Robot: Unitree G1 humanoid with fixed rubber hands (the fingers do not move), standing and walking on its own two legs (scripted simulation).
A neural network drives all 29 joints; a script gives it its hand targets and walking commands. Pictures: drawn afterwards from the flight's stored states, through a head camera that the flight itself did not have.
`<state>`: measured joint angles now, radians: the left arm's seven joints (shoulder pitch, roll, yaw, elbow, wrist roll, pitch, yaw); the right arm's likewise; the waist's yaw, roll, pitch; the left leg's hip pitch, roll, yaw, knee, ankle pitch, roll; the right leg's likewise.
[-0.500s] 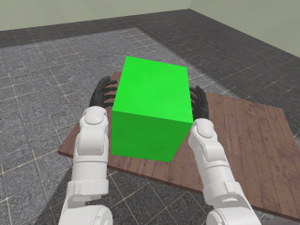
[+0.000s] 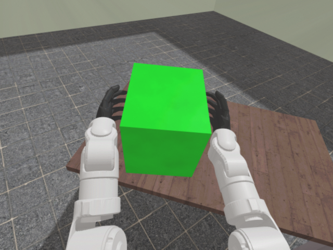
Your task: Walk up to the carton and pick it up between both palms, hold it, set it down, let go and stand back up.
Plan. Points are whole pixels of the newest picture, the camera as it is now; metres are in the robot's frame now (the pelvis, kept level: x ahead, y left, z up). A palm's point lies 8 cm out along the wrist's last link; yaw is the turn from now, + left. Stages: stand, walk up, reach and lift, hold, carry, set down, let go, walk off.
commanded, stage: hold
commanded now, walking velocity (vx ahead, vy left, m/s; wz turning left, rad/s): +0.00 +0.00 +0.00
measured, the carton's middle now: (163, 121) +0.40 +0.00 +0.12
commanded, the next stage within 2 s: none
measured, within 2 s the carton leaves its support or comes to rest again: neither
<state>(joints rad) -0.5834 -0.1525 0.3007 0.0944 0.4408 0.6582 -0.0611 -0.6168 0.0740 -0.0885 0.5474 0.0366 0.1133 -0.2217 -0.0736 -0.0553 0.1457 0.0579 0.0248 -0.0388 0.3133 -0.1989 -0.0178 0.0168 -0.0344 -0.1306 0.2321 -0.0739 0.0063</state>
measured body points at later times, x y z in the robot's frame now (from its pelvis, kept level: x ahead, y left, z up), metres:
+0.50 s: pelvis +0.00 +0.00 +0.00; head -0.01 +0.03 +0.45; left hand +0.37 +0.14 +0.16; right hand +0.37 -0.13 +0.15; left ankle +0.00 +0.13 -0.75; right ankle +0.05 -0.12 -0.75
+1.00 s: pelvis +0.00 +0.00 +0.00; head -0.02 +0.02 +0.45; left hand +0.37 +0.13 +0.17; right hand +0.37 -0.13 +0.16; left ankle +0.00 +0.13 -0.75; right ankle +0.05 -0.12 -0.75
